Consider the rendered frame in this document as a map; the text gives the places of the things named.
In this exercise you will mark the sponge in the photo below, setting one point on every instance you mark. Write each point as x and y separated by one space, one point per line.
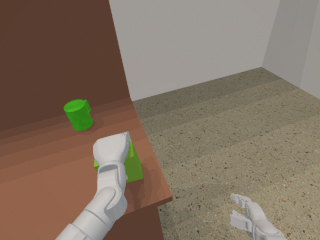
133 167

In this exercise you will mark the table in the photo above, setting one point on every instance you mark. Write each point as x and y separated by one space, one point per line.
53 52

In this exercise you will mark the left robot hand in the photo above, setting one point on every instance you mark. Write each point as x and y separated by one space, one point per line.
112 148

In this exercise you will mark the robot left forearm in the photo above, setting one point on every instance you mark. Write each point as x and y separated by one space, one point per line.
107 206

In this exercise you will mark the right robot hand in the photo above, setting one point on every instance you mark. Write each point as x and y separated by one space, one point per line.
253 212

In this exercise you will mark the robot right forearm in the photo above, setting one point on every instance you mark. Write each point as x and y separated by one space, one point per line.
264 230

